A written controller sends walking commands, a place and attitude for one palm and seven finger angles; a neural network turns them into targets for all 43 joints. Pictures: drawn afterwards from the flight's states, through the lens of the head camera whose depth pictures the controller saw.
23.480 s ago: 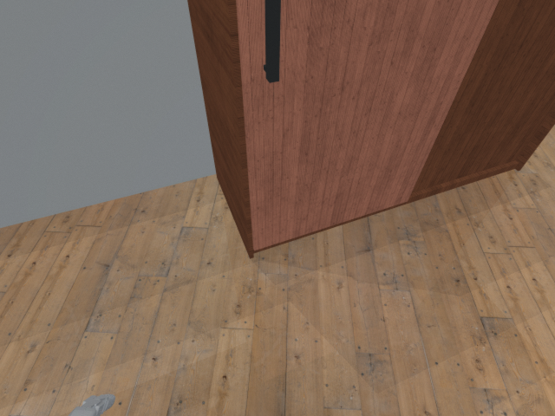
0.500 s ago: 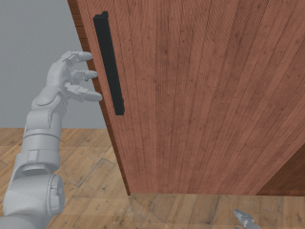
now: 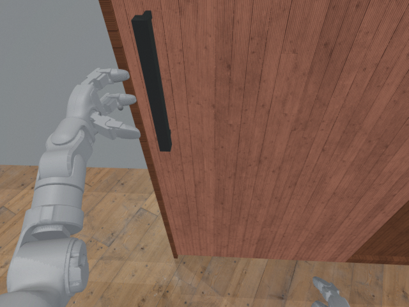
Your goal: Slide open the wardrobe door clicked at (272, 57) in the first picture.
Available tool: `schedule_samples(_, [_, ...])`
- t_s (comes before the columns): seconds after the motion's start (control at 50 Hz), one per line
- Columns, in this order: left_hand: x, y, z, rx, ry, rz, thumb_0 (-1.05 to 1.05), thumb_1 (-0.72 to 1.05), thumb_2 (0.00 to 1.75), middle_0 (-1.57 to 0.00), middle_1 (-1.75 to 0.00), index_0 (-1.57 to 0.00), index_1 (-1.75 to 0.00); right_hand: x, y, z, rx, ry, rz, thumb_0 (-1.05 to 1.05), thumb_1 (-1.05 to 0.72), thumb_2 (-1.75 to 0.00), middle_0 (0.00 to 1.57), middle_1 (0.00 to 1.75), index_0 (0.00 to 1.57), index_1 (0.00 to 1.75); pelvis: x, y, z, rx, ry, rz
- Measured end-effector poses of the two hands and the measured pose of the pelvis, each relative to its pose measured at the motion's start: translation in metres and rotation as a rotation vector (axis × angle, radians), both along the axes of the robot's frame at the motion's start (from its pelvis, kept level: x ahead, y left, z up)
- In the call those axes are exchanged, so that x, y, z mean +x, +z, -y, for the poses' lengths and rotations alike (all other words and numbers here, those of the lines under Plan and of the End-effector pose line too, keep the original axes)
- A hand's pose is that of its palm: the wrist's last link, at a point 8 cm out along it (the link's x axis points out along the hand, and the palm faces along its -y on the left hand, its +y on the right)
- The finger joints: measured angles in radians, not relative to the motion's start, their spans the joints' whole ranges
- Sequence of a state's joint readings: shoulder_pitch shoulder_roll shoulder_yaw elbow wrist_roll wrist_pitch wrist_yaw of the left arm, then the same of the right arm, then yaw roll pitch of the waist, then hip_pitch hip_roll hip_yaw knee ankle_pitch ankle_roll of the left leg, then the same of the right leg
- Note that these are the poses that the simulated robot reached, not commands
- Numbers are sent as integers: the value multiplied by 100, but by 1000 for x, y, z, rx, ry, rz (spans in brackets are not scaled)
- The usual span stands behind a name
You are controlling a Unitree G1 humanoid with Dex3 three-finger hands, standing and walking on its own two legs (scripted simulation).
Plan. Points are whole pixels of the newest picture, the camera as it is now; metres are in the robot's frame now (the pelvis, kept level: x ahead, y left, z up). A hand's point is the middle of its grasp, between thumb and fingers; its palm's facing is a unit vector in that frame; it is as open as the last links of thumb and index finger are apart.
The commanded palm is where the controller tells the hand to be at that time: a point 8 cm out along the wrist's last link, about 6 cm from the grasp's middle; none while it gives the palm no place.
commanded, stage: move the hooked fingers beside the handle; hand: left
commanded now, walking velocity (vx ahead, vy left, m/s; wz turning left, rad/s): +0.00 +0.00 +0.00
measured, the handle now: (158, 90) +0.48 +0.12 +0.20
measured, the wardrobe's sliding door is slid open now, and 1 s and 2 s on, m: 0.00 0.00 0.00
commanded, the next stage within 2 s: feel for the door with the fingertips in 0.18 s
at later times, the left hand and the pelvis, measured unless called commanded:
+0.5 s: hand (126, 107) +0.42 +0.16 +0.21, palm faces -0.01 -1.00 +0.01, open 14.0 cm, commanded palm +0.39 +0.21 +0.21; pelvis +0.00 +0.00 +0.00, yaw +0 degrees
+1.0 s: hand (136, 101) +0.42 +0.14 +0.22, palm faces +0.00 -1.00 +0.00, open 14.0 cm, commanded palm +0.40 +0.20 +0.21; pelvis -0.01 +0.00 +0.00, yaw +0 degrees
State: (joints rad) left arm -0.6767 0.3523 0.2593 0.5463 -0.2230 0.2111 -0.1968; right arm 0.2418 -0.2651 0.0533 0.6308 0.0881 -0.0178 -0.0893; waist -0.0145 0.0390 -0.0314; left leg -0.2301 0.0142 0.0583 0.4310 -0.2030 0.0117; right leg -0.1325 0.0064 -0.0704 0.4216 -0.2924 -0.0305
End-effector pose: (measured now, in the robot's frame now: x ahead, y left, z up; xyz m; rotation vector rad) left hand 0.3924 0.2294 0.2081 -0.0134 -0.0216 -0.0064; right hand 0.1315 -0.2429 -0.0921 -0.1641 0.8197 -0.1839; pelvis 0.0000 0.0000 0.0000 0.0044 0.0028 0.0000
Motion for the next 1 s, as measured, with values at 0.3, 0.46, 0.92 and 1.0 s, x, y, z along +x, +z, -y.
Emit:
schedule_samples(0.3, [2,0,-3,9,-11,-7,-2,-50,30,-29,-120,-30,-120,-28,-7,6,-16,-37,-60,1,-91,-90,20,30,20,30,-3,0,-5,-4,-3,-3])
schedule_samples(0.46, [2,0,7,0,-4,0,-2,-50,30,-30,-120,-30,-120,-19,-1,2,-12,-26,-20,1,-91,-90,20,30,20,30,-4,0,-5,-5,-6,2])
schedule_samples(0.92, [3,5,30,15,25,-18,-2,-50,30,-30,-120,-30,-120,-6,0,-3,4,13,-8,1,-91,-90,20,30,20,30,-7,1,3,-3,4,15])
schedule_samples(1.0, [8,10,31,11,9,-4,-2,-50,30,-30,-120,-30,-120,-15,-4,4,-8,2,-39,1,-91,-90,20,30,20,30,-8,1,4,-3,7,7])
